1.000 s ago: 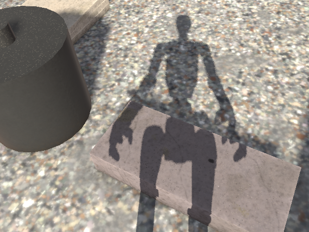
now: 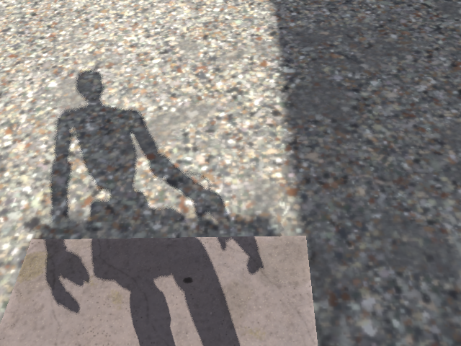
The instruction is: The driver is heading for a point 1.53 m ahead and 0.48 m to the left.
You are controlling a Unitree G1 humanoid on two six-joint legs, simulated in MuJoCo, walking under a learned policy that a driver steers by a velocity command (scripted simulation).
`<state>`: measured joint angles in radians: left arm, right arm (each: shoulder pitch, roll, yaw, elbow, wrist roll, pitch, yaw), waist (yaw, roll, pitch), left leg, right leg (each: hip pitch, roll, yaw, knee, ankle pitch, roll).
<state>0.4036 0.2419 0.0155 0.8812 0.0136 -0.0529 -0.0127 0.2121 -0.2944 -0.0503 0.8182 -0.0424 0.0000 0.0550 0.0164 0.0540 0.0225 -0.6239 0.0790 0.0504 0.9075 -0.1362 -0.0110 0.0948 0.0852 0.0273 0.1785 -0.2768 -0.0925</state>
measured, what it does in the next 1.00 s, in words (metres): climbs: left foot, then right foot 0.15 m higher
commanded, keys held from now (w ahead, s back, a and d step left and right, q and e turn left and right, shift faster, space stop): w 0.62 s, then w+q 0.38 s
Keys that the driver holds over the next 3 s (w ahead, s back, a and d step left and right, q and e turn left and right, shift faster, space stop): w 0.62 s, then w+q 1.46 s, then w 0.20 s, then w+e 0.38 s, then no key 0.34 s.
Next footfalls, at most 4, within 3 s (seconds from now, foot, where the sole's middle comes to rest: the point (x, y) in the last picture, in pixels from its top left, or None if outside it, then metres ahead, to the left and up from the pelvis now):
0.18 left None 0.24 0.09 -0.78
0.64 right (295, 306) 0.55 -0.09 -0.63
1.14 left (233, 265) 0.67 0.07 -0.63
1.68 right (246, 175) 1.13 0.04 -0.78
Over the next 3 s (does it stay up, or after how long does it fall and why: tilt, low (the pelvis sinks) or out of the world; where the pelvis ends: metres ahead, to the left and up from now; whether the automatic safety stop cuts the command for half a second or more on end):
stays up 1.42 0.48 0.00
